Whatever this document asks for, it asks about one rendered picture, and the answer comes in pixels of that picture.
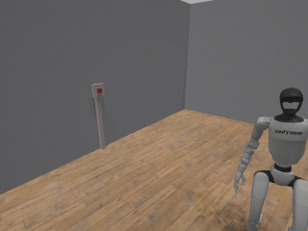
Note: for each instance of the right robot upper arm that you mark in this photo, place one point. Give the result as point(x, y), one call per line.
point(261, 124)

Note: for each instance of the robot right forearm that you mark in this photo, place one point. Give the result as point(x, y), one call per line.
point(245, 159)

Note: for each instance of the panel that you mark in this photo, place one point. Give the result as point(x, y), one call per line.
point(98, 109)

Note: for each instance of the right robot hand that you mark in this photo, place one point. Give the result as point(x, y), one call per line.
point(237, 178)

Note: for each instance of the robot right shin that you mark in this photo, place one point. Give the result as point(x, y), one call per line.
point(252, 226)

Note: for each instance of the robot head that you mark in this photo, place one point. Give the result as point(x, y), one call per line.
point(289, 115)

